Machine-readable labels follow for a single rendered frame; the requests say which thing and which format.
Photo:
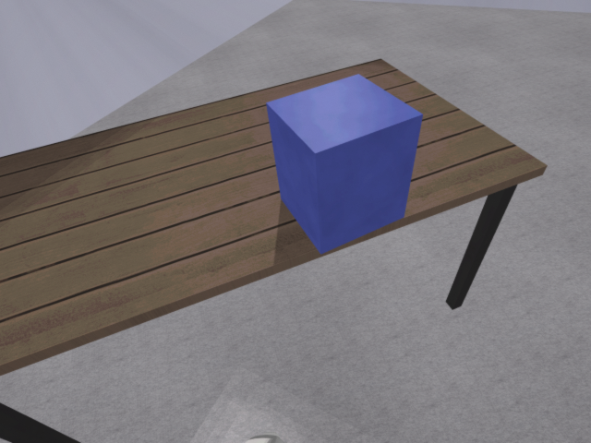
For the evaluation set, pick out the carton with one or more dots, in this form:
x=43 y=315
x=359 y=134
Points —
x=344 y=155

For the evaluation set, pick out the table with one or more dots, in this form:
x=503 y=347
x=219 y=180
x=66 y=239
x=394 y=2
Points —
x=106 y=231

